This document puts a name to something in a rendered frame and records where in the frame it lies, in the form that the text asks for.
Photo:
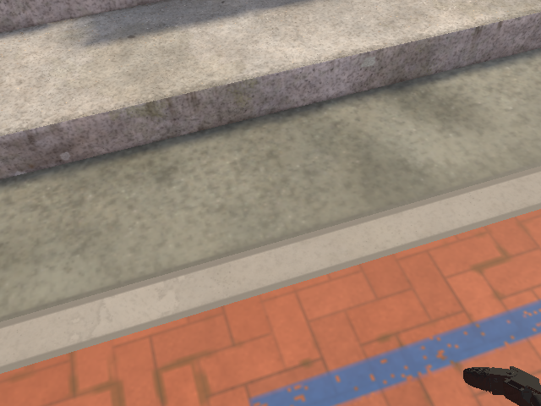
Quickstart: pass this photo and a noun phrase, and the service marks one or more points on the robot right hand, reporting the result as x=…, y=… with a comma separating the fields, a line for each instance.
x=515, y=384

